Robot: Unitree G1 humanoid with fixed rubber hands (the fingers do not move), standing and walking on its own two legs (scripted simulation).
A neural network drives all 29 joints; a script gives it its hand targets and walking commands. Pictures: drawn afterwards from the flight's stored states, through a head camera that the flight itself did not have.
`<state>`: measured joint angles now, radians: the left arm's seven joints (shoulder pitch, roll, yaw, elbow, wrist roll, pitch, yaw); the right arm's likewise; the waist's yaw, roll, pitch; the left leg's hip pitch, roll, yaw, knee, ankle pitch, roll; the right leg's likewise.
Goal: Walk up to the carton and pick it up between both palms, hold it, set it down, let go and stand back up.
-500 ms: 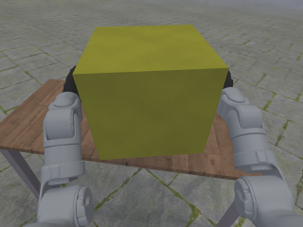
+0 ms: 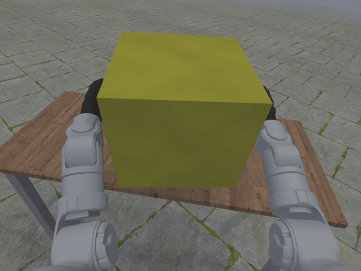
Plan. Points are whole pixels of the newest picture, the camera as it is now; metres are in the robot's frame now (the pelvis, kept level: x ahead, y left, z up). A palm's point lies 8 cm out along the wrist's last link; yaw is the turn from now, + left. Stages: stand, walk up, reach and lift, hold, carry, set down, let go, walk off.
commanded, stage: set down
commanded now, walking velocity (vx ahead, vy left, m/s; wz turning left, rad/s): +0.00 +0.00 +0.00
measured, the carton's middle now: (179, 110) +0.43 +0.01 +0.18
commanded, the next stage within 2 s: none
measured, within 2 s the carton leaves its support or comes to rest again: neither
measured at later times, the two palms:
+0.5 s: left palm (109, 125) +0.40 +0.17 +0.16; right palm (263, 130) +0.38 -0.20 +0.16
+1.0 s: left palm (111, 129) +0.42 +0.17 +0.13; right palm (257, 138) +0.39 -0.19 +0.13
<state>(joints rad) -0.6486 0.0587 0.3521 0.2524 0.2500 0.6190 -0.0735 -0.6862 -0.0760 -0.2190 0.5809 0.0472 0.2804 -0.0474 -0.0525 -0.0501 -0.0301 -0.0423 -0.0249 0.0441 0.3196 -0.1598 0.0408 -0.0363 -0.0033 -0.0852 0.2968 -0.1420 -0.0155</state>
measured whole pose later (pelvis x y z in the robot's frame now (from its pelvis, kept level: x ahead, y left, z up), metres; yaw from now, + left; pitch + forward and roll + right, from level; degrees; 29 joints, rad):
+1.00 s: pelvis +0.03 +0.00 +0.00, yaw +0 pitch -3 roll -1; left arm -0.64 0.08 0.25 0.57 0.16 0.33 0.00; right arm -0.59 -0.07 -0.29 0.71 -0.04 0.05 -0.04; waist -0.04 -0.04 0.00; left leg -0.08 -0.02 0.03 0.33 -0.19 0.04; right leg -0.05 0.00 -0.09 0.26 -0.15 -0.01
